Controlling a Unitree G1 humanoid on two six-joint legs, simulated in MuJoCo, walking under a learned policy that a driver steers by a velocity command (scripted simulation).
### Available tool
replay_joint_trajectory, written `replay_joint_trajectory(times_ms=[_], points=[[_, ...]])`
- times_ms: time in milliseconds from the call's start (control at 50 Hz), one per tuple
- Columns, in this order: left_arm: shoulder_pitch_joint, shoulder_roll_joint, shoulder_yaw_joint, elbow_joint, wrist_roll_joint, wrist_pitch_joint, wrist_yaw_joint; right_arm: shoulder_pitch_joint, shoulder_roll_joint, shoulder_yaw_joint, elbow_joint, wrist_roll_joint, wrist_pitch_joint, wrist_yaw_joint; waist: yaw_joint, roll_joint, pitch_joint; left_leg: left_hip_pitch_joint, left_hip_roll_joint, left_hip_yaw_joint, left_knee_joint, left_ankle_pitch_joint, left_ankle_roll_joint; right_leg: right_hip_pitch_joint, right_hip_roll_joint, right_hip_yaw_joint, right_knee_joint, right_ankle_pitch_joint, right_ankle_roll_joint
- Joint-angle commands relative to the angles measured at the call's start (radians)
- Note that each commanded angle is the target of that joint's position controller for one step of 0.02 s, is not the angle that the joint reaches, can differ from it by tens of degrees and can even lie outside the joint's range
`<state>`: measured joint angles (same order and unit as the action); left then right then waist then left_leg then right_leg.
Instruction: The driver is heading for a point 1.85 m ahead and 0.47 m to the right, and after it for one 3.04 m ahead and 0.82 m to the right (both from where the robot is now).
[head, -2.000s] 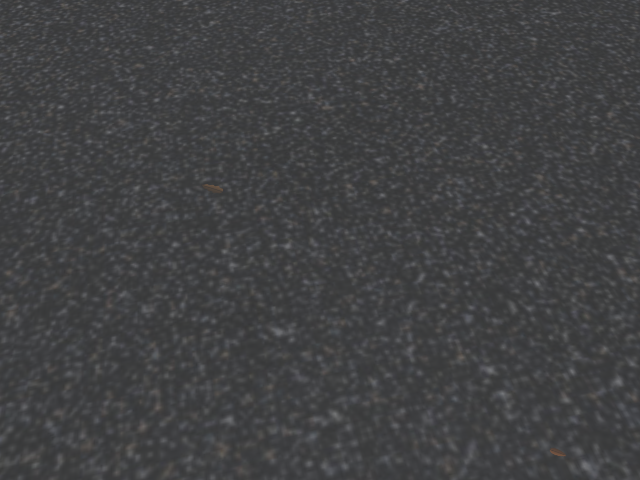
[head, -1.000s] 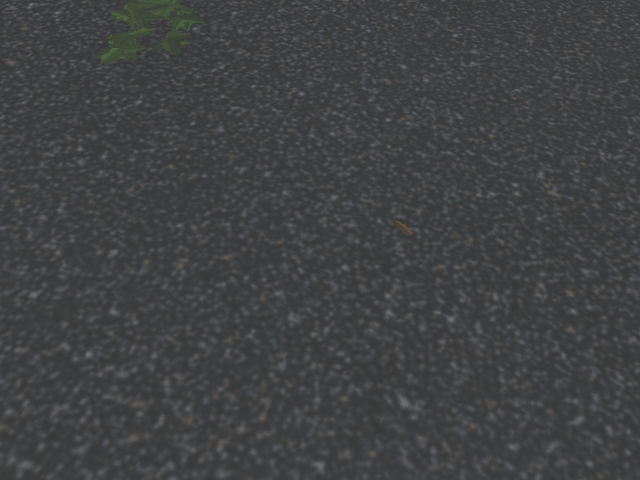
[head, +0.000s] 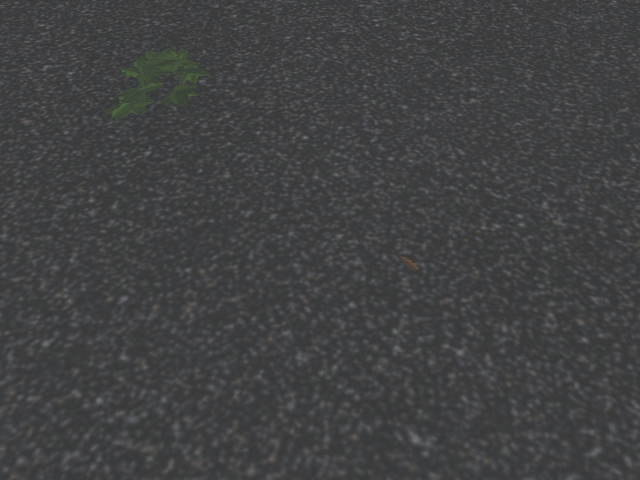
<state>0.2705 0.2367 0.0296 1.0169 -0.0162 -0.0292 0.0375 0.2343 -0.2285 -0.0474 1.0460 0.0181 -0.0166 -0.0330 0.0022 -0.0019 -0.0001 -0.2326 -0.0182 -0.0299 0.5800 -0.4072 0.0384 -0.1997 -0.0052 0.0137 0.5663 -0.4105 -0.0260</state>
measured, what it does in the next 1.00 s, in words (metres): walks ahead: right foot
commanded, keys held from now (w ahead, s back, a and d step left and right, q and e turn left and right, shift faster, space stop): w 1.00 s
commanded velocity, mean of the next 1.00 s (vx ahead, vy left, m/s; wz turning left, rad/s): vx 0.44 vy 0.00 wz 0.00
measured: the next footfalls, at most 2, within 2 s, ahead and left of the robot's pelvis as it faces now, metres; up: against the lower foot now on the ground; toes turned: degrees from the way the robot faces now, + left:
right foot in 0.54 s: +0.41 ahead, -0.12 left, +0.00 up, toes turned -2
left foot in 1.10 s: +0.71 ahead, +0.12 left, +0.00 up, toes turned +2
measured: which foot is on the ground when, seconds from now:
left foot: down 0.00-0.56, up 0.58-1.00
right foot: down 0.00-0.18, up 0.20-0.52, down 0.54-1.00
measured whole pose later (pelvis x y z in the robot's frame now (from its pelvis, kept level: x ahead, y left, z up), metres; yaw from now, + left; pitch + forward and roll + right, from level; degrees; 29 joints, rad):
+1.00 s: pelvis +0.47 -0.02 +0.01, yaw +0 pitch +1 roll -2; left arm 0.37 0.26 0.04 0.99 -0.01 -0.08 0.00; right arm 0.05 -0.25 -0.04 0.87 0.01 -0.08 0.01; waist 0.08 0.03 0.00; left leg -0.63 0.10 -0.02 0.57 0.08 0.00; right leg 0.03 0.07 -0.04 0.19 -0.25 -0.05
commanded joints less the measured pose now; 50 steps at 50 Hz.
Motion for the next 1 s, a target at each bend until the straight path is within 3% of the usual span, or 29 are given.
replay_joint_trajectory(times_ms=[20, 60, 100, 140, 160, 180, 200, 220, 240, 260, 300, 340, 380, 420, 460, 500, 520, 540, 560, 580, 600, 620, 640, 680, 700, 740, 800, 880, 1000], points=[[0.042, 0.133, 0.029, -0.032, -0.011, -0.041, -0.007, -0.038, -0.088, -0.016, -0.050, 0.009, -0.052, 0.013, 0.017, -0.047, 0.125, -0.150, 0.035, -0.054, -0.079, -0.187, 0.053, -0.062, -0.111, 0.189, -0.203, -0.296, -0.113], [0.087, 0.163, 0.038, -0.022, -0.015, -0.052, -0.015, -0.068, -0.059, -0.009, -0.065, 0.012, -0.075, 0.026, 0.025, -0.122, 0.121, -0.200, 0.001, 0.011, 0.018, -0.068, 0.042, 0.010, -0.195, 0.330, -0.291, -0.304, -0.166], [0.069, 0.189, 0.045, -0.032, -0.019, -0.054, -0.019, -0.049, -0.050, -0.005, -0.065, 0.014, -0.092, 0.036, -0.004, -0.173, 0.137, -0.176, 0.003, 0.044, 0.030, 0.000, 0.055, 0.005, -0.265, 0.419, -0.321, -0.215, -0.201], [-0.051, 0.163, 0.037, -0.083, -0.020, -0.056, -0.025, 0.104, -0.077, -0.016, -0.005, 0.017, -0.100, 0.042, -0.091, -0.118, 0.117, 0.045, 0.007, 0.012, -0.104, 0.065, 0.076, -0.109, -0.185, 0.268, -0.186, 0.072, -0.140], [-0.136, 0.128, 0.027, -0.131, -0.018, -0.069, -0.030, 0.245, -0.153, -0.043, 0.051, 0.020, -0.102, 0.042, -0.140, 0.051, 0.076, 0.261, 0.083, -0.158, -0.183, 0.171, 0.116, -0.268, -0.053, 0.076, 0.066, 0.298, -0.065], [-0.157, 0.109, 0.024, -0.161, -0.002, -0.094, -0.034, 0.415, -0.254, -0.074, 0.095, 0.016, -0.094, 0.044, -0.189, 0.277, 0.006, 0.547, 0.252, -0.455, -0.272, 0.342, 0.201, -0.537, 0.056, -0.057, 0.424, 0.236, 0.012], [-0.139, 0.114, 0.026, -0.157, -0.009, -0.104, -0.038, 0.388, -0.173, -0.044, 0.082, -0.008, -0.095, 0.051, -0.153, 0.227, 0.005, 0.579, 0.351, -0.571, -0.282, 0.483, 0.239, -0.680, 0.052, 0.023, 0.595, -0.128, 0.004], [-0.129, 0.105, 0.024, -0.155, -0.032, -0.106, -0.047, 0.332, -0.123, -0.027, 0.063, -0.019, -0.097, 0.053, -0.112, 0.128, 0.045, 0.557, 0.359, -0.508, -0.265, 0.508, 0.239, -0.747, -0.001, 0.070, 0.704, -0.121, -0.021], [-0.142, 0.092, 0.020, -0.159, -0.042, -0.104, -0.054, 0.299, -0.106, -0.017, 0.047, -0.018, -0.097, 0.053, -0.093, 0.085, 0.064, 0.548, 0.345, -0.428, -0.280, 0.519, 0.228, -0.806, -0.036, 0.058, 0.738, -0.063, -0.036], [-0.173, 0.084, 0.019, -0.173, -0.036, -0.103, -0.058, 0.276, -0.096, -0.007, 0.043, -0.010, -0.091, 0.052, -0.080, 0.049, 0.098, 0.517, 0.332, -0.353, -0.310, 0.539, 0.204, -0.841, -0.074, 0.036, 0.705, -0.002, -0.040], [-0.200, 0.065, 0.018, -0.194, -0.015, -0.095, -0.067, 0.249, -0.063, 0.011, 0.033, -0.010, -0.074, 0.042, -0.056, 0.072, 0.110, 0.397, 0.269, -0.235, -0.377, 0.552, 0.158, -0.749, -0.108, -0.009, 0.593, 0.098, -0.021], [-0.255, 0.037, 0.004, -0.226, -0.006, -0.087, -0.078, 0.180, -0.082, 0.016, -0.002, -0.017, -0.064, 0.023, -0.042, 0.080, 0.134, 0.205, 0.200, -0.125, -0.445, 0.521, 0.143, -0.583, -0.086, -0.058, 0.380, 0.246, 0.017], [-0.340, 0.019, -0.009, -0.264, -0.003, -0.079, -0.077, 0.189, -0.137, 0.007, -0.010, -0.017, -0.070, 0.007, -0.054, 0.097, 0.142, 0.069, 0.168, -0.067, -0.510, 0.471, 0.131, -0.381, -0.045, -0.088, 0.159, 0.383, 0.029], [-0.371, 0.059, -0.001, -0.286, -0.012, -0.070, -0.073, 0.232, -0.174, -0.006, 0.006, -0.001, -0.080, 0.003, -0.047, 0.115, 0.151, 0.102, 0.208, -0.072, -0.543, 0.457, 0.131, -0.315, -0.025, -0.075, 0.057, 0.436, 0.016], [-0.367, 0.099, 0.013, -0.295, -0.016, -0.067, -0.073, 0.238, -0.172, -0.012, 0.011, 0.008, -0.080, 0.004, -0.022, 0.110, 0.142, 0.206, 0.240, -0.060, -0.496, 0.572, 0.111, -0.297, -0.017, -0.053, -0.020, 0.448, -0.015], [-0.252, 0.145, 0.039, -0.267, -0.015, -0.065, -0.071, 0.222, -0.188, -0.022, 0.005, -0.007, -0.064, 0.007, 0.048, 0.131, 0.036, 0.301, 0.253, -0.033, -0.323, 0.914, 0.081, -0.164, 0.021, -0.065, -0.003, 0.394, -0.053], [-0.105, 0.175, 0.061, -0.222, -0.018, -0.059, -0.066, 0.213, -0.179, -0.021, -0.002, -0.017, -0.050, 0.008, 0.119, 0.131, -0.054, 0.288, 0.226, -0.006, -0.141, 1.037, 0.061, -0.001, 0.049, -0.085, 0.011, 0.357, -0.081], [0.050, 0.206, 0.077, -0.179, -0.019, -0.052, -0.060, 0.209, -0.161, -0.013, -0.017, -0.025, -0.043, 0.010, 0.186, 0.109, -0.140, 0.143, 0.189, 0.010, 0.094, 0.934, 0.035, 0.237, -0.006, -0.030, 0.022, 0.336, -0.114], [0.171, 0.301, 0.096, -0.151, 0.011, -0.050, -0.056, 0.337, -0.026, 0.021, -0.036, -0.036, -0.052, 0.022, 0.130, -0.154, -0.312, -0.208, 0.038, 0.030, 0.509, 0.444, -0.014, 0.602, -0.272, 0.397, -0.026, 0.154, -0.255], [0.178, 0.251, 0.078, -0.138, 0.011, -0.050, -0.066, 0.359, 0.002, 0.034, -0.017, -0.010, -0.080, 0.034, 0.117, -0.277, -0.413, -0.351, -0.057, -0.081, 0.748, -0.134, -0.018, 0.632, -0.393, 0.805, -0.284, -0.049, -0.333], [0.073, 0.190, 0.058, -0.147, 0.002, -0.060, -0.072, 0.246, -0.103, 0.006, -0.054, 0.019, -0.103, 0.040, 0.102, -0.192, -0.213, -0.453, 0.009, -0.110, 0.834, -0.098, 0.008, 0.464, -0.355, 0.726, -0.333, -0.129, -0.273], [-0.023, 0.153, 0.047, -0.168, 0.004, -0.068, -0.073, 0.145, -0.137, -0.001, -0.088, 0.032, -0.112, 0.038, 0.077, -0.106, -0.091, -0.459, 0.065, -0.079, 0.812, -0.007, 0.029, 0.288, -0.323, 0.562, -0.349, -0.072, -0.237], [-0.095, 0.135, 0.039, -0.174, 0.014, -0.077, -0.079, 0.106, -0.133, -0.005, -0.097, 0.024, -0.111, 0.029, 0.038, -0.031, -0.022, -0.411, 0.113, -0.061, 0.745, 0.075, 0.031, 0.124, -0.284, 0.432, -0.375, 0.058, -0.218], [-0.148, 0.100, 0.029, -0.170, 0.028, -0.087, -0.085, 0.147, -0.104, -0.012, -0.088, 0.004, -0.083, 0.018, -0.029, -0.070, -0.006, -0.287, 0.164, -0.067, 0.647, 0.139, 0.029, -0.032, -0.215, 0.278, -0.421, 0.166, -0.193], [-0.139, 0.097, 0.027, -0.160, 0.025, -0.089, -0.086, 0.158, -0.085, -0.011, -0.087, 0.002, -0.071, 0.016, -0.039, -0.075, 0.001, -0.269, 0.169, -0.059, 0.614, 0.140, 0.023, -0.068, -0.204, 0.245, -0.442, 0.184, -0.201], [-0.099, 0.121, 0.031, -0.138, 0.022, -0.092, -0.076, 0.114, -0.087, -0.016, -0.109, -0.006, -0.058, 0.011, -0.041, -0.065, 0.035, -0.314, 0.179, -0.043, 0.541, 0.185, 0.003, -0.098, -0.198, 0.197, -0.481, 0.201, -0.220], [-0.028, 0.160, 0.040, -0.115, 0.021, -0.088, -0.051, -0.021, -0.105, -0.023, -0.161, -0.019, -0.060, 0.010, -0.011, -0.034, 0.065, -0.446, 0.189, -0.042, 0.366, 0.347, -0.032, -0.035, -0.208, 0.176, -0.503, 0.239, -0.225], [0.043, 0.172, 0.040, -0.094, 0.009, -0.077, -0.033, -0.163, -0.082, -0.015, -0.202, -0.013, -0.075, 0.025, 0.036, -0.032, 0.070, -0.423, 0.148, 0.000, 0.116, 0.527, -0.047, 0.019, -0.175, 0.089, -0.496, 0.307, -0.187], [0.149, 0.184, 0.049, -0.044, -0.001, -0.047, -0.029, -0.315, -0.086, -0.001, -0.267, 0.002, -0.088, 0.059, 0.080, -0.034, 0.097, -0.436, 0.112, 0.011, -0.057, 0.452, -0.026, 0.216, -0.235, 0.080, -0.410, 0.368, -0.174]])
